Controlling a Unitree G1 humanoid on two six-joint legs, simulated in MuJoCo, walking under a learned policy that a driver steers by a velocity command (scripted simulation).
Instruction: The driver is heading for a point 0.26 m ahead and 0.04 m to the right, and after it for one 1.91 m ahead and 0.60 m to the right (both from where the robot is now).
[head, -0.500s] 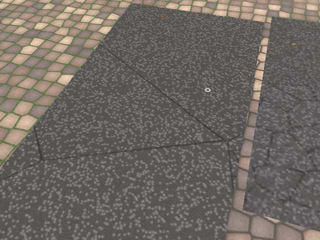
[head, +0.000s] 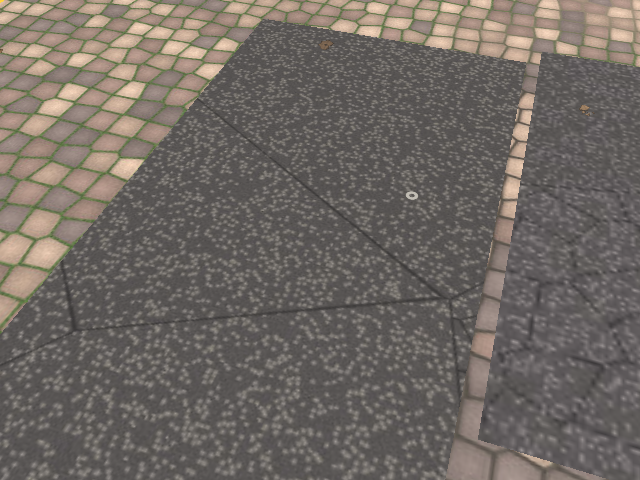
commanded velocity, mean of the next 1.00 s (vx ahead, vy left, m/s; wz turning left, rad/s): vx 0.83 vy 0.00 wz -0.35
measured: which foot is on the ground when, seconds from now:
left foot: down 0.00-0.20, up 0.22-0.58, down 0.60-1.00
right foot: down 0.00-0.62, up 0.64-1.00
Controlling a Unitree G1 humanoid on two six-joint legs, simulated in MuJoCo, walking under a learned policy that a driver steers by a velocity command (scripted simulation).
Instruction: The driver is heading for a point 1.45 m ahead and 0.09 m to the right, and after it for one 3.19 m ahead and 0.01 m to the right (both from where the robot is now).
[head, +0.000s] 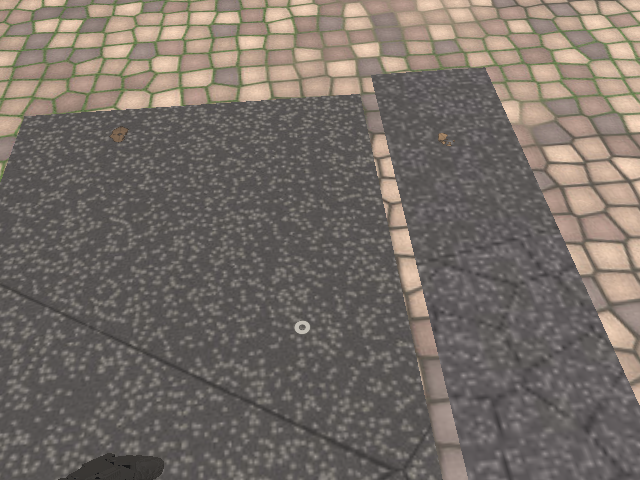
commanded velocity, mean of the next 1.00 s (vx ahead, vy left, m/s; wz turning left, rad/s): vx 1.00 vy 0.00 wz -0.11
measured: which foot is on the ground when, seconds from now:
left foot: down 0.00-0.10, up 0.12-0.50, down 0.52-0.96, up 0.98-1.00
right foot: up 0.00-0.08, down 0.10-0.54, up 0.56-0.92, down 0.94-1.00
